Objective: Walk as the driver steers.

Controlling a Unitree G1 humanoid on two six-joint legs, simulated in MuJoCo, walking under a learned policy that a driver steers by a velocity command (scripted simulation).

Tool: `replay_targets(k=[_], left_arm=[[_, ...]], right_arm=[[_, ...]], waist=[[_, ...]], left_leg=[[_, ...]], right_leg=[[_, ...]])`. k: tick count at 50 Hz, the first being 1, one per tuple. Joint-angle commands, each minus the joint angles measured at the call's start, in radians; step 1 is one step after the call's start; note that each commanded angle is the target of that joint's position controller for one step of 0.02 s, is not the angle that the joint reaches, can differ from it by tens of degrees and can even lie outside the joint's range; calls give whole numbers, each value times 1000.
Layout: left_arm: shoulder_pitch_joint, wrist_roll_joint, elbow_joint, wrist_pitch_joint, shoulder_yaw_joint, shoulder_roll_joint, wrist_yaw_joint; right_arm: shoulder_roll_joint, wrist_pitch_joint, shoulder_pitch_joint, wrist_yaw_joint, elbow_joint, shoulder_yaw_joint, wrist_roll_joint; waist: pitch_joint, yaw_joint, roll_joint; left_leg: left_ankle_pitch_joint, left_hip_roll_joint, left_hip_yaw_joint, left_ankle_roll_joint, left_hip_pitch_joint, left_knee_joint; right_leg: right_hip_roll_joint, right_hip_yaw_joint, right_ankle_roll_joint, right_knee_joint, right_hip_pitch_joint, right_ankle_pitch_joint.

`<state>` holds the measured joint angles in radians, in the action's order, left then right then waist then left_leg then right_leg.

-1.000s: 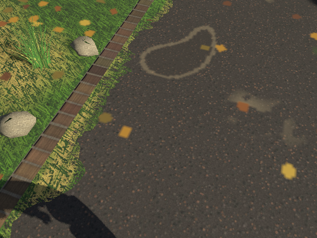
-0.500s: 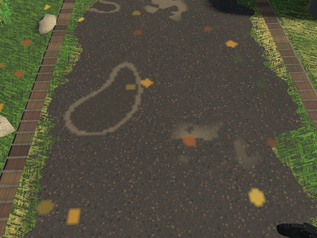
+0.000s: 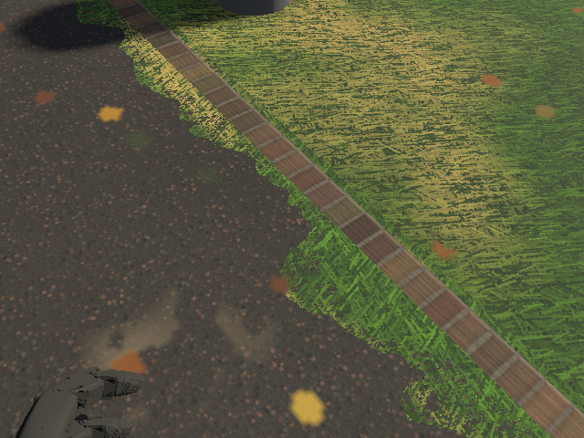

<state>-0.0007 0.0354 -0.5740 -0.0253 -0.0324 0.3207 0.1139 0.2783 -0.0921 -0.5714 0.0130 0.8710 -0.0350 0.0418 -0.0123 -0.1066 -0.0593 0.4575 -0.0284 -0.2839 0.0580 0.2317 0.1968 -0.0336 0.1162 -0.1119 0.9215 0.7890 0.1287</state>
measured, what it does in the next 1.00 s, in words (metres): walks ahead, turning right: right foot, then left foot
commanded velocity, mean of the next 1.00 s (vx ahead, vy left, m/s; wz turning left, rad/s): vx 0.42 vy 0.00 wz -0.54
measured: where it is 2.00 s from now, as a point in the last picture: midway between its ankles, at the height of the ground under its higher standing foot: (429, 304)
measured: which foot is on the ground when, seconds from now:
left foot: down 0.00-0.08, up 0.10-0.44, down 0.46-1.00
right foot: up 0.00-0.06, down 0.08-0.46, up 0.48-0.98, down 1.00-1.00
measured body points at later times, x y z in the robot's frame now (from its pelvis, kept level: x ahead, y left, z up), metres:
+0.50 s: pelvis +0.44 -0.04 -0.01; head +0.48 -0.05 +0.44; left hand +0.52 +0.23 -0.13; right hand +0.58 -0.32 -0.08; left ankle +0.64 -0.02 -0.71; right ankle +0.20 -0.05 -0.68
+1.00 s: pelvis +0.53 -0.09 +0.02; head +0.54 -0.13 +0.47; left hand +0.80 +0.08 -0.06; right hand +0.54 -0.42 -0.08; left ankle +0.65 -0.01 -0.71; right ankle +0.48 -0.19 -0.71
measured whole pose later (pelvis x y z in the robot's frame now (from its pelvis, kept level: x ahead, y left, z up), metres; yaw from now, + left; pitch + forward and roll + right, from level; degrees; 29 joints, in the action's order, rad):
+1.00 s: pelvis +0.53 -0.09 +0.02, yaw -35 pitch +1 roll +3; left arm 0.21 -0.03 -0.69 -0.07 -0.09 0.29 -0.01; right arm 0.30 0.02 -0.05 0.03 0.74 -0.07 0.00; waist -0.04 0.02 0.02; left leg 0.15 -0.09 -0.27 -0.01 -0.30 0.46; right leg -0.08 0.05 -0.01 0.67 0.35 0.27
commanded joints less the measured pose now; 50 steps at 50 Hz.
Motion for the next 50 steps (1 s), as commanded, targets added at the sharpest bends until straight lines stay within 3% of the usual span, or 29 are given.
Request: replay_targets(k=[1, 3, 4, 5, 6, 7, 8, 9, 10, 11, 14, 16, 17, 18, 20, 22, 23, 24, 25, 26, 27, 28, 29, 32, 34, 37, 41, 47, 50], left_arm=[[-63, -3, 76, 19, 5, 25, -13], [300, -9, -28, 32, -41, 117, -39], [464, -11, -95, 41, -75, 165, -65], [357, -17, -85, 24, -101, 258, -88], [405, -2, -44, 12, -111, 301, -92], [430, -5, -80, 14, -105, 248, -107], [410, -8, -113, 27, -90, 196, -116], [361, -2, -118, 47, -75, 154, -123], [315, 1, -114, 63, -59, 125, -131], [296, -15, -123, 80, -41, 82, -128], [303, -29, -161, 115, -35, 98, -110], [308, -38, -188, 124, -32, 88, -101], [326, -91, -170, 127, -26, 26, -127], [377, -93, -196, 123, -27, 68, -143], [440, -68, -228, 104, -42, 121, -158], [417, -46, -230, 87, -44, 116, -159], [339, -39, -211, 80, -45, 119, -153], [278, -22, -174, 76, -36, 82, -145], [556, -28, -212, 71, -3, -64, -134], [647, -67, -261, 69, -8, 21, -114], [508, -86, -226, 56, -27, 96, -113], [356, -64, -179, 44, -31, 112, -123], [304, -56, -165, 29, -31, 93, -130], [402, -66, -188, -11, -31, 28, -147], [371, -57, -160, -13, -33, 27, -161], [292, -56, -112, -27, -45, 58, -160], [225, -54, -74, -43, -61, 67, -153], [191, -62, -48, -39, -73, 53, -121], [291, -59, -77, -40, -97, 75, -117]], right_arm=[[199, 1, 26, 29, -37, -38, -5], [256, 25, 96, 33, -62, -54, -3], [237, 25, 120, 20, -75, -53, 1], [88, 13, 122, -7, -147, -20, -2], [149, -13, 197, -8, -246, -22, -24], [159, -30, 299, -8, -259, -19, -27], [140, -36, 265, -6, -245, -9, -30], [128, -25, 263, -7, -230, -4, -12], [114, -3, 218, -12, -211, 2, 7], [99, 20, 198, -18, -187, 3, 20], [60, 38, 291, -30, -240, 15, 15], [17, 26, 332, -41, -244, 31, 3], [22, -28, 482, -29, -279, 24, -41], [18, -50, 517, -33, -295, 25, -44], [44, -67, 531, -39, -302, 10, -38], [103, -62, 401, -34, -269, -22, -33], [126, -59, 262, -31, -234, -37, -32], [171, -50, 96, -20, -191, -47, -20], [190, -48, 94, -33, -174, -29, 28], [144, -42, 76, -46, -188, -30, 15], [128, -29, 217, -41, -225, -33, -13], [87, -12, 337, -34, -233, -19, -38], [59, -5, 392, -29, -232, 0, -37], [63, 0, 469, -33, -216, -2, -5], [105, 6, 458, -21, -201, -21, -5], [141, 36, 461, 13, -204, -42, -18], [147, 70, 510, 38, -210, -50, -23], [171, 101, 509, 23, -186, -69, -36], [140, 113, 497, 12, -159, -69, -61]], waist=[[-51, 114, 211], [127, 294, 241], [196, 355, 174], [192, 211, -118], [364, 249, -31], [250, 265, 84], [87, 193, 129], [23, 138, 180], [-18, 82, 179], [-71, 49, 181], [-124, 36, 95], [-98, 56, 55], [-69, 139, 111], [-34, 148, 99], [12, 158, 3], [86, 73, -75], [129, -31, -92], [221, -104, -32], [428, 42, 349], [617, 7, 287], [470, 14, 179], [273, 43, 42], [152, 81, 13], [62, 160, 125], [96, 150, 156], [142, 126, 146], [99, 115, 170], [95, 95, 176], [89, 147, 126]], left_leg=[[-1573, -218, 2, -30, -105, 184], [-1637, -273, 39, -72, -225, 628], [-1209, -224, 41, -78, -448, 953], [-36, -21, 69, -39, -918, 1329], [-44, 31, 290, -37, -1089, 1489], [-139, -35, 344, -48, -1147, 1426], [-163, -79, 329, -55, -1101, 1315], [-145, -114, 331, -52, -1020, 1226], [-115, -127, 337, -44, -955, 1184], [-100, -146, 327, -38, -900, 1128], [-190, -112, 250, -19, -831, 868], [-417, -58, 193, -45, -694, 613], [-565, -18, 213, -31, -658, 521], [-676, 22, 207, -37, -652, 406], [-793, 86, 215, -61, -607, 276], [-775, 127, 226, -83, -445, 283], [-824, 104, 234, -101, -307, 258], [-1119, -38, 334, -148, -108, 306], [-1549, -385, 707, -381, 205, 451], [-1286, -413, 943, -441, 277, 346], [-990, -379, 846, -415, 118, 273], [-774, -306, 734, -353, -121, 207], [-699, -271, 681, -331, -315, 157], [-661, -179, 456, -296, -597, 65], [-790, -204, 399, -325, -574, 73], [-516, -266, 393, -339, -514, 34], [-297, -274, 318, -310, -512, -5], [-328, -311, 223, -270, -389, 59], [-264, -261, 144, -160, -420, 233]], right_leg=[[129, 141, -75, -127, -235, 98], [180, 58, -144, -185, -642, 194], [150, -61, -172, -309, -942, 176], [-119, -517, -242, -370, -1206, 280], [-243, -908, -369, -543, -1312, 323], [-240, -840, -322, -628, -1221, 260], [-224, -737, -287, -661, -1011, 169], [-176, -643, -251, -670, -846, 95], [-133, -564, -241, -676, -727, 27], [-88, -468, -213, -673, -623, -202], [-25, -300, -181, -701, -481, -699], [68, -174, -108, -679, -454, -789], [43, -219, -87, -655, -443, -644], [26, -234, -75, -657, -533, -618], [7, -261, -27, -600, -674, -596], [-2, -285, 14, -448, -724, -680], [16, -261, 44, -275, -694, -704], [70, -244, 89, 20, -600, -484], [224, -298, 166, 547, -344, 579], [221, -456, 148, 663, -283, 543], [151, -415, 149, 626, -238, 472], [97, -319, 149, 525, -225, 400], [71, -281, 153, 477, -245, 362], [20, -219, 169, 266, -401, 328], [2, -190, 183, 193, -376, 313], [-62, -188, 183, 162, -307, 204], [-78, -141, 175, 101, -282, 150], [-52, -47, 125, -151, -368, 204], [2, -40, 43, -435, -528, 66]])
Velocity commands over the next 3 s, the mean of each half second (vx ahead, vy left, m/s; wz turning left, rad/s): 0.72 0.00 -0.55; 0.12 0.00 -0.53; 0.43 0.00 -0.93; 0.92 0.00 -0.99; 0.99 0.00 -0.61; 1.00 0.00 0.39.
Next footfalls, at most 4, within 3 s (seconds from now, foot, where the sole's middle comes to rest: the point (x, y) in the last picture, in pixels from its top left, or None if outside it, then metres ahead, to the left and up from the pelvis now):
0.08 right None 0.23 -0.05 -0.75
0.46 left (266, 342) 0.68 -0.03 -0.75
1.00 right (355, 409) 0.51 -0.21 -0.75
1.44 left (317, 312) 0.75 -0.16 -0.75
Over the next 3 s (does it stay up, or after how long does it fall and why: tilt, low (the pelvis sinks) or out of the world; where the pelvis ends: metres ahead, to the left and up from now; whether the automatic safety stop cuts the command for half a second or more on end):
stays up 0.55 -1.48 0.02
